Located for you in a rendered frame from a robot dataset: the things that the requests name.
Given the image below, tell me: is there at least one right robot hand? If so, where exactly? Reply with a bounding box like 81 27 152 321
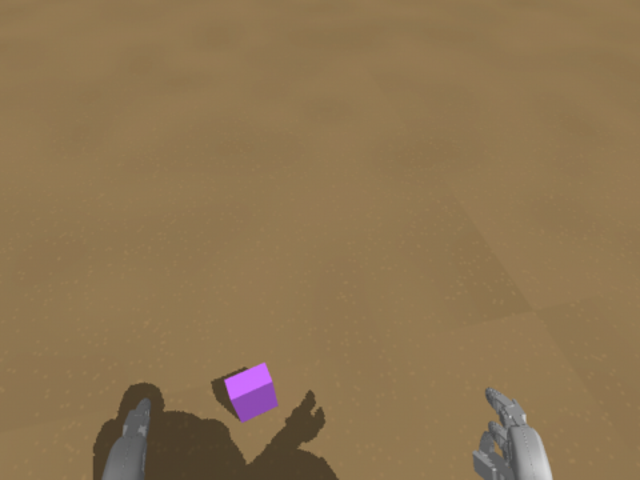
473 387 553 480

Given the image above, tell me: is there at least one carton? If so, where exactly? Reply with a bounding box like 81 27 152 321
224 362 278 423

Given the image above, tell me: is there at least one left robot hand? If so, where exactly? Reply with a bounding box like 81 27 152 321
102 398 151 480

